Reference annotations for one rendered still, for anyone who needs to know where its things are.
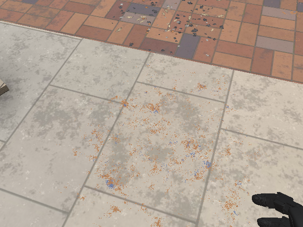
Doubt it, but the right robot hand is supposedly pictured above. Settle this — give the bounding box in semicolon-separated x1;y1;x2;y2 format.
252;192;303;227

